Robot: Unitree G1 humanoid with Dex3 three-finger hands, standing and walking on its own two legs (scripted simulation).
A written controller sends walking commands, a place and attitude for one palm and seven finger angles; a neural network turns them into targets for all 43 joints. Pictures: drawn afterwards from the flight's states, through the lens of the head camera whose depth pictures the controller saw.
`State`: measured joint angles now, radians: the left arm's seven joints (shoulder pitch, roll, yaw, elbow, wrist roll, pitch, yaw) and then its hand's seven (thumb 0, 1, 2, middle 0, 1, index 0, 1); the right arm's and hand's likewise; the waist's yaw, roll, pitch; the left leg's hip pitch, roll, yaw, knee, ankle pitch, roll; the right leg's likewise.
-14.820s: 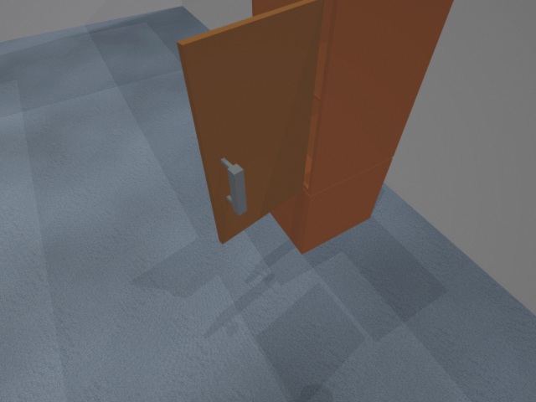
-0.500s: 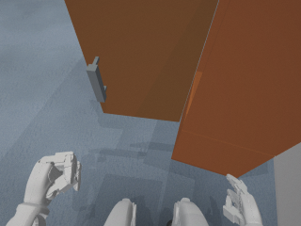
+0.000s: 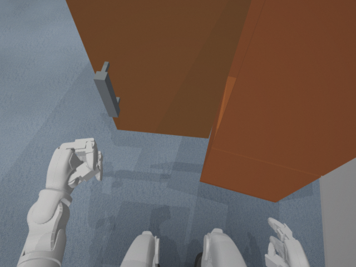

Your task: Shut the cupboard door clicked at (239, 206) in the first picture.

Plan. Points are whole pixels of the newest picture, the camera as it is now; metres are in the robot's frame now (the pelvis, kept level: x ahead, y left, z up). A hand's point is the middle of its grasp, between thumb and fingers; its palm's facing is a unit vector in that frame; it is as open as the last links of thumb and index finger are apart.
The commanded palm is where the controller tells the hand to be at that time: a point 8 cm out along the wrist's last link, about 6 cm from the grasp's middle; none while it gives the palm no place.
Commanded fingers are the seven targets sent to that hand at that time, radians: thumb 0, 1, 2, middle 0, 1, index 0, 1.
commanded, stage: bring the fist close to the handle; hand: left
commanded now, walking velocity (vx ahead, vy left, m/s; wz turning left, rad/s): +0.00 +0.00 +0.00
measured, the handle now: (110, 90) +0.54 +0.21 +0.02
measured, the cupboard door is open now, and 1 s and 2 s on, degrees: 100 99 82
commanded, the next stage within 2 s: push the door shut along its arc in 0.94 s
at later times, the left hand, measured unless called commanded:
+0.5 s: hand (108, 122) +0.43 +0.19 +0.02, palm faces -0.07 -1.00 -0.03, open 3.1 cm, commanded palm +0.42 +0.23 +0.02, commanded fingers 0.00 0.90 0.90 -1.30 -1.50 -1.30 -1.50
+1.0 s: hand (113, 117) +0.45 +0.18 +0.02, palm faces -0.07 -1.00 -0.03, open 3.1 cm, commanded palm +0.42 +0.22 +0.02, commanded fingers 0.00 0.90 0.90 -1.30 -1.50 -1.30 -1.50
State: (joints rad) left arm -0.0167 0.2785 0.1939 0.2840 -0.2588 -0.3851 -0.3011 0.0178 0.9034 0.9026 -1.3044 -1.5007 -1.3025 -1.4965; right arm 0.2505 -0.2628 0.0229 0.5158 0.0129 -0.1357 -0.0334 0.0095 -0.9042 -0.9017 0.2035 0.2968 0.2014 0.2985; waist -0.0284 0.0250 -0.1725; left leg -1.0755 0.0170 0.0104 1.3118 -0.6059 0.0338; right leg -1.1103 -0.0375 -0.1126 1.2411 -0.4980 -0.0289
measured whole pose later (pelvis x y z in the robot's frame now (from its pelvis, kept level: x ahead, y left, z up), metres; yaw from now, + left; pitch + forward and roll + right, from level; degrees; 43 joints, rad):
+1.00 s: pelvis +0.00 +0.01 +0.00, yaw -1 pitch +25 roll -3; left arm -0.61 0.35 0.30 0.93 -0.15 -0.53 -0.28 0.02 0.90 0.90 -1.30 -1.50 -1.30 -1.50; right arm 0.29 -0.26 0.01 0.61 -0.01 0.01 0.00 0.00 -0.91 -0.90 0.20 0.30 0.20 0.30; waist -0.11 0.02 -0.15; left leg -1.16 0.02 0.03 1.31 -0.59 0.05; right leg -1.20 -0.03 -0.09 1.23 -0.47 -0.02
